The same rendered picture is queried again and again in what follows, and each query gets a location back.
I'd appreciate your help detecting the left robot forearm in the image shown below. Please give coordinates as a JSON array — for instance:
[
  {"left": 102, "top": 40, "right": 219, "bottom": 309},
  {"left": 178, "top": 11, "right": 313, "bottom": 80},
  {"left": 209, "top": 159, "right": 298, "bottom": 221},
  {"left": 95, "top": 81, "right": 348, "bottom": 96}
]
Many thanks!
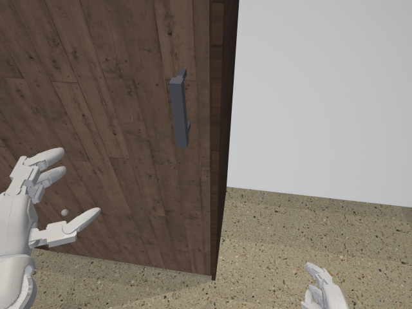
[{"left": 0, "top": 254, "right": 37, "bottom": 309}]

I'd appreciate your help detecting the wardrobe door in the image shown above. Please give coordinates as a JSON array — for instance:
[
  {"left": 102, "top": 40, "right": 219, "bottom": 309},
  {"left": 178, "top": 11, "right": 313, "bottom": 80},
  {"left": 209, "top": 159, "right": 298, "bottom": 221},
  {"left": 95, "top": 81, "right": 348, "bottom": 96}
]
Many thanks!
[{"left": 0, "top": 0, "right": 212, "bottom": 276}]

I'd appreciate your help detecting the robot right hand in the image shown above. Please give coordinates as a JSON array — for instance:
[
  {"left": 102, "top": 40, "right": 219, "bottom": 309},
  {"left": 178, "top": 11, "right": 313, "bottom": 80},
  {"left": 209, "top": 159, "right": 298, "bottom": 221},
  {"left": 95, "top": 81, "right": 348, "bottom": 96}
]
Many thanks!
[{"left": 301, "top": 262, "right": 349, "bottom": 309}]

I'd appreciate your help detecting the handle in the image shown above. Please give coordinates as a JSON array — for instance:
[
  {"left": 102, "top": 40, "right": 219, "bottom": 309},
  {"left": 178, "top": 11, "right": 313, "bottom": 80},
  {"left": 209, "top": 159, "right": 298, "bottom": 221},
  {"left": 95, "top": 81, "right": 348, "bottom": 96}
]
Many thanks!
[{"left": 169, "top": 68, "right": 191, "bottom": 148}]

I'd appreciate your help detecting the robot left hand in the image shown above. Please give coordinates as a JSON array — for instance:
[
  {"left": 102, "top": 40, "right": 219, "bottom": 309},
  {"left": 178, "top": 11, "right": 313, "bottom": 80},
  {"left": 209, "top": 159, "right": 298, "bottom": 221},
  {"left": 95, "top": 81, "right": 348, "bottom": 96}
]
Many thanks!
[{"left": 0, "top": 147, "right": 101, "bottom": 256}]

